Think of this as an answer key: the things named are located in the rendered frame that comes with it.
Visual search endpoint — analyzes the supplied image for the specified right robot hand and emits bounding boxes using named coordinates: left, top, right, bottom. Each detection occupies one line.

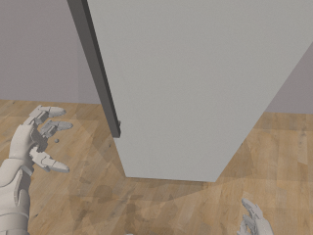
left=237, top=198, right=275, bottom=235

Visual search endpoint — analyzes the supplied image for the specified left robot hand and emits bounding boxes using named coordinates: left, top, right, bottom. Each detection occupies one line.
left=9, top=105, right=73, bottom=173

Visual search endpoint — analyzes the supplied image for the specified robot left forearm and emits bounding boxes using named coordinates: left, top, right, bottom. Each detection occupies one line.
left=0, top=158, right=34, bottom=235

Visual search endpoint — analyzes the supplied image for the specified handle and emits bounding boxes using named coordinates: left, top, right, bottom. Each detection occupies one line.
left=67, top=0, right=121, bottom=138

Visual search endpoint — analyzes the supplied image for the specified fridge door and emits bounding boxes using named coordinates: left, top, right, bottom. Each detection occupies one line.
left=87, top=0, right=313, bottom=182

